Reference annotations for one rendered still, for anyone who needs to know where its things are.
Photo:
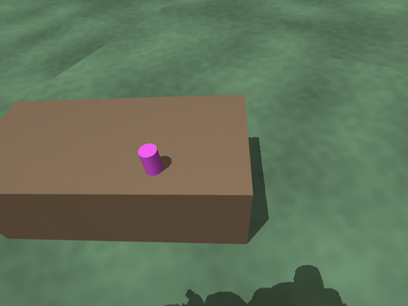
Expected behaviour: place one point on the can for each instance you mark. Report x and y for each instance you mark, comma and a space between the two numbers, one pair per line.
150, 158

